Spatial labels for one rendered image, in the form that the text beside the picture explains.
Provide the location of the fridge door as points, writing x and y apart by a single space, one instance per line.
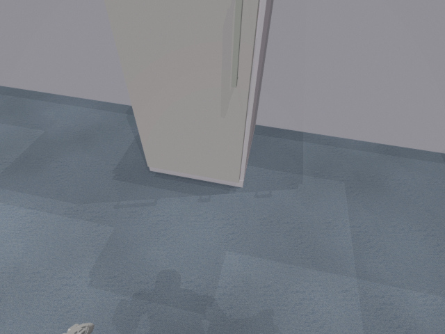
176 57

